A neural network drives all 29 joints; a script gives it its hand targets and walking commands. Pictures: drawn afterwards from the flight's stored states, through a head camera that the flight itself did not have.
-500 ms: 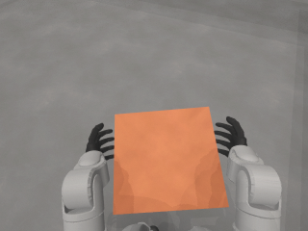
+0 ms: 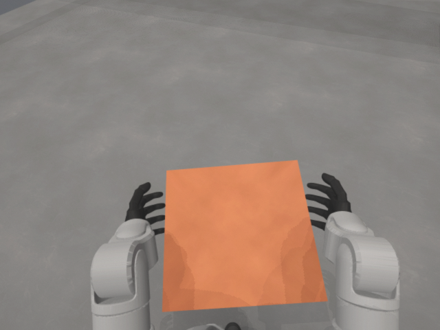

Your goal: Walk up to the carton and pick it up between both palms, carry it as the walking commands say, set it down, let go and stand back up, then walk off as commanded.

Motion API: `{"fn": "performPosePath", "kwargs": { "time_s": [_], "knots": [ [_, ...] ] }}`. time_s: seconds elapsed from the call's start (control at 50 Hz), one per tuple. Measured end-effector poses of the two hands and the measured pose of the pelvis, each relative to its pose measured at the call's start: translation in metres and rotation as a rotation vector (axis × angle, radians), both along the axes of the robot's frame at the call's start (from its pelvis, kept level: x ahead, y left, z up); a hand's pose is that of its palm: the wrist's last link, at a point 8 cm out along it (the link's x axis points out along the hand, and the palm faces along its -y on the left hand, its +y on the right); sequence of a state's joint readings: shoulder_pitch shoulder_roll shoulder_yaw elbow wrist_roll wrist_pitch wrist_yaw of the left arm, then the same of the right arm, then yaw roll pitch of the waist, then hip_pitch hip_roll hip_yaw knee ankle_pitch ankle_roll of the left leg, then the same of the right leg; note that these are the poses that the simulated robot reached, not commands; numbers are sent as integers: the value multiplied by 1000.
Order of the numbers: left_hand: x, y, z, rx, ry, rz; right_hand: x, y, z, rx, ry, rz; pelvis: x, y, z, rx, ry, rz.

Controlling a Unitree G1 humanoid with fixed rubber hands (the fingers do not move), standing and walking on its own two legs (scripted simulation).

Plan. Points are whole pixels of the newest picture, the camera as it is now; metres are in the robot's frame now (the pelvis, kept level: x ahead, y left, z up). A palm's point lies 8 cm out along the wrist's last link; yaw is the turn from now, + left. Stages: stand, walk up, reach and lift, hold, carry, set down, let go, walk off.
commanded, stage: carry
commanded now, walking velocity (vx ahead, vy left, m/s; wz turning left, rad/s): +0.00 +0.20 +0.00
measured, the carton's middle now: (237, 236) +0.28 +0.01 +0.00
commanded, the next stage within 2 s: none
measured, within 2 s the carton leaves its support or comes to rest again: neither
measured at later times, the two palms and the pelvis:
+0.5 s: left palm (18, 295) +0.15 +0.32 +0.08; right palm (238, 287) +0.17 +0.01 +0.08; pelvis -0.10 +0.15 +0.00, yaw -1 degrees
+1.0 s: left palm out of the picture +0.07 +0.39 +0.08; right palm out of the picture +0.07 +0.08 +0.09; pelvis -0.18 +0.23 +0.00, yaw -3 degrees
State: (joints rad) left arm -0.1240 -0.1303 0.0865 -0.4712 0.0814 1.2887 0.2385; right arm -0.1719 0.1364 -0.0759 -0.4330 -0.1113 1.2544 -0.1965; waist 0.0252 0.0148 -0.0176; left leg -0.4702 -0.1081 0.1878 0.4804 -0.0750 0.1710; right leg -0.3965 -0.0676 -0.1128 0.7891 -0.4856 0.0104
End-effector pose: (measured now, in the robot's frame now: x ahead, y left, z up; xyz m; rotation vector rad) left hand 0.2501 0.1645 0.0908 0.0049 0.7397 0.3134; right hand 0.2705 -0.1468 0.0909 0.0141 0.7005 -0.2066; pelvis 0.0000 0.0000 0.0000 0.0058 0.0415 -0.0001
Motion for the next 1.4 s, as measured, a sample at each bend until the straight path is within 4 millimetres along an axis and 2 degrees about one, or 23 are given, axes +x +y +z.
{"fn": "performPosePath", "kwargs": {
  "time_s": [0.08,0.16,0.26,0.34,0.42,0.48,0.54,0.64,0.78,0.82,0.86,0.92,1.0,1.08,1.12,1.22,1.28,1.34,1.4],
  "knots": [
    [-18,22,7,32,15,-17,-22,22,-5,37,14,-16,-20,26,6,-28,-7,30],
    [-32,46,7,-6,11,-30,-41,45,7,-8,7,-20,-33,50,11,-7,-12,18],
    [-39,79,4,-30,-60,-64,-56,78,17,-36,-62,-57,-48,90,-2,4,-6,34],
    [-57,112,-7,-45,-29,-35,-69,112,11,-55,-30,-28,-67,117,-3,3,-12,5],
    [-82,138,-15,-50,28,-12,-86,138,0,-60,29,1,-81,136,-1,-6,-2,-7],
    [-96,150,-14,-30,35,-3,-97,150,-6,-40,37,4,-93,149,-1,4,10,-15],
    [-105,158,-5,17,27,-21,-111,158,-10,7,29,-23,-107,165,2,-24,7,-18],
    [-116,171,12,28,12,-71,-138,171,2,25,13,-59,-121,187,13,-34,1,-10],
    [-139,194,34,40,-47,-66,-157,193,24,24,-43,-56,-144,207,18,-56,-26,26],
    [-147,205,34,25,-79,-40,-161,204,29,4,-73,-32,-150,211,13,-54,-48,14],
    [-153,214,27,-7,-105,-31,-165,214,32,-27,-102,-22,-153,216,2,-59,-59,-23],
    [-161,220,10,-37,-93,-41,-176,220,25,-63,-90,-31,-163,224,-9,-48,-68,-26],
    [-184,223,-11,-32,56,-57,-196,222,2,-50,62,-34,-176,231,1,-19,-49,-45],
    [-200,225,-11,26,108,-68,-213,225,-12,1,111,-52,-195,240,10,-27,-26,-36],
    [-205,229,-2,43,83,-61,-221,229,-12,17,88,-50,-206,244,14,-32,-22,-24],
    [-206,237,12,-10,-18,-62,-231,237,10,-31,-11,-49,-219,249,15,-24,6,-24],
    [-200,240,5,-25,-43,-94,-230,239,9,-38,-33,-69,-223,257,9,-25,24,-8],
    [-208,247,3,-38,-52,-101,-237,244,17,-43,-46,-60,-232,262,11,-4,14,-19],
    [-213,252,-17,-23,26,-104,-236,251,-4,-55,30,-40,-236,267,12,1,3,-32]
  ]
}}
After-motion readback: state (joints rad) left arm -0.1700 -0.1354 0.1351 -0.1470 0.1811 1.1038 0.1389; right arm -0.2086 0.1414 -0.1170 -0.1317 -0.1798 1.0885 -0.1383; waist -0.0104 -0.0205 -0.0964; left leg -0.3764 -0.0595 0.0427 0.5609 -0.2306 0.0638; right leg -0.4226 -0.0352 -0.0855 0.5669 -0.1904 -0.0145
